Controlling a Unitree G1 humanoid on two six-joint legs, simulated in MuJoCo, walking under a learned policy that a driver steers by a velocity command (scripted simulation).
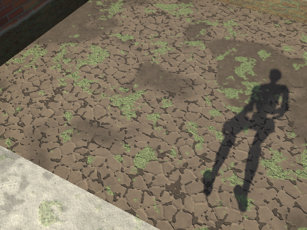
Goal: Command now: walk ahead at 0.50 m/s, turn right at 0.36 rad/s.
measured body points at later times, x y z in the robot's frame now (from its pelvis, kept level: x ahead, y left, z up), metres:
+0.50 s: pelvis +0.10 +0.01 -0.02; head +0.12 -0.02 +0.43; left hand +0.34 +0.20 -0.10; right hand +0.11 -0.29 -0.15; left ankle +0.11 +0.14 -0.74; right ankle +0.12 -0.11 -0.74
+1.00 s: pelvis +0.21 +0.00 -0.01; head +0.20 +0.01 +0.44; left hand +0.48 +0.11 -0.08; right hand +0.25 -0.30 -0.08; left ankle +0.28 +0.09 -0.74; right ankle +0.12 -0.11 -0.74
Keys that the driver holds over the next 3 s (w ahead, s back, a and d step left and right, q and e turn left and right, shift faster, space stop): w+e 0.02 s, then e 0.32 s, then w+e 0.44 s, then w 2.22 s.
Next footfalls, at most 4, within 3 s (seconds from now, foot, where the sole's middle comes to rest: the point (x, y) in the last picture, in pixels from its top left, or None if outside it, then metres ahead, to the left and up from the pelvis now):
0.06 left None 0.15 0.14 -0.77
0.48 right None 0.16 -0.13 -0.77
0.84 left None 0.32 0.08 -0.77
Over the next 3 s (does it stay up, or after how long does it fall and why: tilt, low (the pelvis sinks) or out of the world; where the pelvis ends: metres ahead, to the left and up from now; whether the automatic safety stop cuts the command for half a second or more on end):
stays up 0.24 -0.02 0.01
